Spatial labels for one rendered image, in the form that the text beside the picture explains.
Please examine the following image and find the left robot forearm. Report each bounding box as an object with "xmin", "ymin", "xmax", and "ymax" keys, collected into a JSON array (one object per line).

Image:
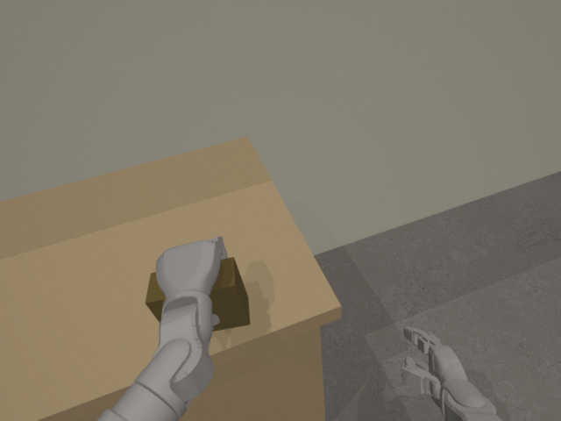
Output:
[{"xmin": 96, "ymin": 290, "xmax": 214, "ymax": 421}]

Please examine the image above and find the right robot forearm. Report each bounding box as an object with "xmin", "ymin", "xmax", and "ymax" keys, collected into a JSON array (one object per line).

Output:
[{"xmin": 440, "ymin": 379, "xmax": 502, "ymax": 421}]

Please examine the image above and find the table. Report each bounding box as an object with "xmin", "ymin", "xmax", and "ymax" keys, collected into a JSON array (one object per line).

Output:
[{"xmin": 0, "ymin": 137, "xmax": 342, "ymax": 421}]

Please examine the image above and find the robot right hand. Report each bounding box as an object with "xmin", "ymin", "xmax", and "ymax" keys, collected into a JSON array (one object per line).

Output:
[{"xmin": 402, "ymin": 327, "xmax": 468, "ymax": 409}]

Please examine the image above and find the sponge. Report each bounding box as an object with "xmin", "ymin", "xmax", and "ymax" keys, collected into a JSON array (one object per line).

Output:
[{"xmin": 146, "ymin": 257, "xmax": 250, "ymax": 332}]

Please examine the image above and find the robot left hand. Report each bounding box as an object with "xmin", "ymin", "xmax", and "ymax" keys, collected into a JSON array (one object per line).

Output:
[{"xmin": 156, "ymin": 237, "xmax": 228, "ymax": 330}]

